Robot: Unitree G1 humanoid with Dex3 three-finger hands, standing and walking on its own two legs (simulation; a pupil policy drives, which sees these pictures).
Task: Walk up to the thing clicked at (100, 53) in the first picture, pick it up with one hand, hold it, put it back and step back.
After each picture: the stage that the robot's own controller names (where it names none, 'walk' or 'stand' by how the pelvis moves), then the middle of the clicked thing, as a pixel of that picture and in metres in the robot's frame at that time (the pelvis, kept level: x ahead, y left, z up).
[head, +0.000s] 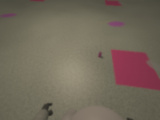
stand; (99, 54) +1.26 -0.18 -0.72
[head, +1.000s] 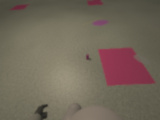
walk; (87, 56) +1.14 +0.15 -0.70
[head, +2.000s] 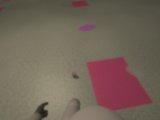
walk; (74, 75) +0.67 +0.30 -0.71
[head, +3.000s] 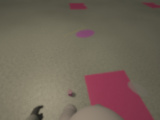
walk; (70, 92) +0.39 +0.22 -0.70
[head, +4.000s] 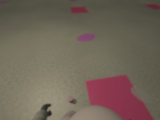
stand; (70, 99) +0.32 +0.22 -0.72
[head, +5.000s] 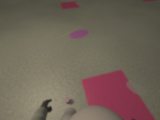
stand; (67, 100) +0.27 +0.26 -0.71
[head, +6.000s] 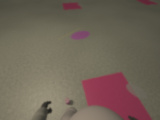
stand; (67, 101) +0.27 +0.24 -0.72
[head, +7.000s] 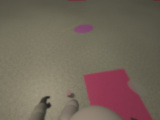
stand; (68, 94) +0.31 +0.20 -0.70
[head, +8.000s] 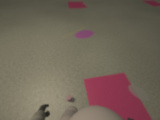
stand; (69, 98) +0.30 +0.22 -0.72
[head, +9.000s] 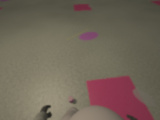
stand; (70, 99) +0.30 +0.23 -0.72
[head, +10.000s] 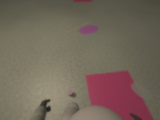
stand; (70, 93) +0.32 +0.23 -0.71
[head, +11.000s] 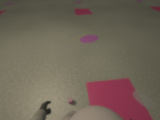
stand; (70, 100) +0.32 +0.23 -0.71
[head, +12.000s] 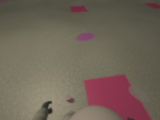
stand; (68, 98) +0.32 +0.25 -0.73
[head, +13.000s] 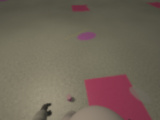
stand; (69, 97) +0.33 +0.25 -0.73
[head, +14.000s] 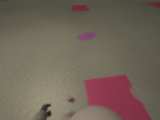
stand; (69, 98) +0.32 +0.25 -0.73
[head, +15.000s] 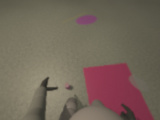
go down; (67, 86) +0.36 +0.24 -0.66
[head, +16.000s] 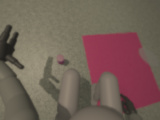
go down; (60, 59) +0.42 +0.25 -0.31
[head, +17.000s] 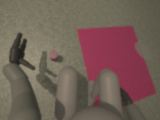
close in; (53, 56) +0.42 +0.26 -0.27
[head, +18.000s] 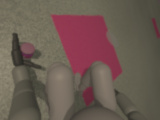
close; (27, 51) +0.41 +0.28 -0.23
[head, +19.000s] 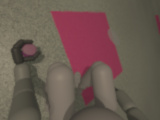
lift; (28, 51) +0.40 +0.28 -0.23
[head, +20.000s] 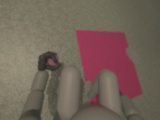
lift; (52, 61) +0.33 +0.26 -0.14
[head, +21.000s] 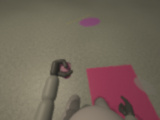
lift; (66, 70) +0.32 +0.18 +0.02
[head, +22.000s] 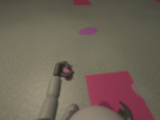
hold; (68, 72) +0.32 +0.17 +0.01
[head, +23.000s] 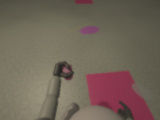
hold; (67, 72) +0.32 +0.17 +0.00
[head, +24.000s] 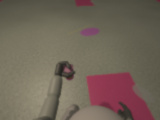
crouch; (69, 72) +0.33 +0.17 +0.01
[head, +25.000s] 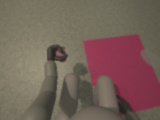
crouch; (61, 55) +0.43 +0.20 -0.10
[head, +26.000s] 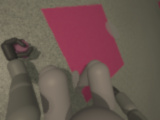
lower; (22, 49) +0.43 +0.27 -0.23
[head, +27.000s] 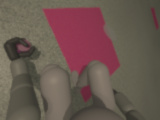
lower; (24, 48) +0.42 +0.27 -0.23
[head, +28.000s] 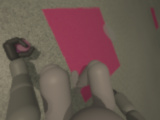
lower; (23, 49) +0.43 +0.27 -0.23
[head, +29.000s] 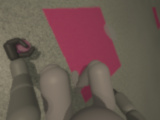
lower; (24, 49) +0.42 +0.27 -0.23
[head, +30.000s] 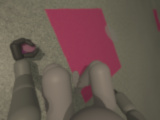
loosen; (28, 49) +0.42 +0.26 -0.23
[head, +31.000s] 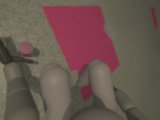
withdraw; (25, 50) +0.41 +0.26 -0.23
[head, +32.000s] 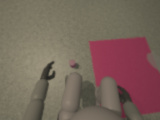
walk; (72, 63) +0.43 +0.19 -0.39
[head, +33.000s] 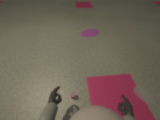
stand; (73, 95) +0.35 +0.17 -0.66
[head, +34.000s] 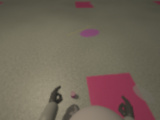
stand; (73, 94) +0.36 +0.18 -0.67
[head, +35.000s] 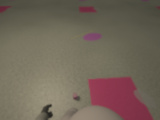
stand; (75, 96) +0.37 +0.17 -0.71
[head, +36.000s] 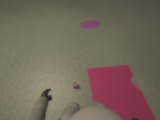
walk; (75, 85) +0.42 +0.15 -0.70
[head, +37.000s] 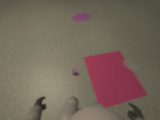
walk; (74, 72) +0.59 +0.20 -0.70
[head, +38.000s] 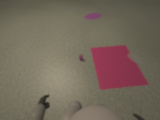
walk; (80, 57) +0.94 +0.21 -0.69
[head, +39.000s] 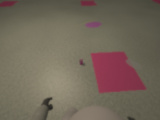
stand; (81, 62) +0.99 +0.18 -0.71
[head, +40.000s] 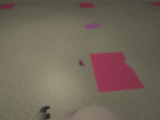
stand; (80, 62) +1.01 +0.19 -0.73
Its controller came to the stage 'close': yes
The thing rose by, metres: 0.72
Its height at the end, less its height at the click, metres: +0.00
